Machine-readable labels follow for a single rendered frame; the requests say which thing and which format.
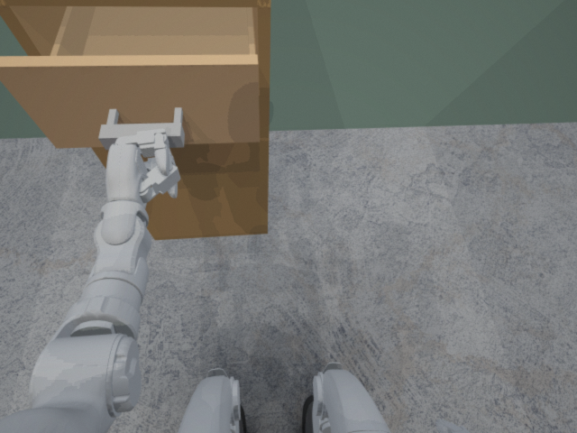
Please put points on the robot left upper arm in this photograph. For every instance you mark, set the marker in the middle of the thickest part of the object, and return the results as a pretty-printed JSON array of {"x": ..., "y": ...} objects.
[{"x": 81, "y": 385}]

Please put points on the robot right shin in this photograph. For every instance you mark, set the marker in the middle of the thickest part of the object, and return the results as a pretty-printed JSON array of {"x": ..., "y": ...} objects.
[{"x": 323, "y": 426}]

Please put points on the drawer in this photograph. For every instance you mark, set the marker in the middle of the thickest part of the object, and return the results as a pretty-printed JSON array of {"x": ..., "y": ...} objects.
[{"x": 143, "y": 61}]

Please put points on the robot left hand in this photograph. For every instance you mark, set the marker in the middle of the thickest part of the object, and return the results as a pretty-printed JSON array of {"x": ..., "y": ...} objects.
[{"x": 125, "y": 168}]

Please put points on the handle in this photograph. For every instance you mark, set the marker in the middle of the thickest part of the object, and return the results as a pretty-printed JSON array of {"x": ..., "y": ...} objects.
[{"x": 110, "y": 131}]

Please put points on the robot left forearm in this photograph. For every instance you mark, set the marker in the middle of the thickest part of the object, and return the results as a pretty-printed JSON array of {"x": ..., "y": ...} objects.
[{"x": 111, "y": 299}]

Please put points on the cabinet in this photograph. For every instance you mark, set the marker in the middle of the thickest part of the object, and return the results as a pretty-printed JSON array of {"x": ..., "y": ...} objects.
[{"x": 223, "y": 188}]

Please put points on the right robot thigh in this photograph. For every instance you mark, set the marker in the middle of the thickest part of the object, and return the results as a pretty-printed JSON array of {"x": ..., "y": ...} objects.
[{"x": 341, "y": 398}]

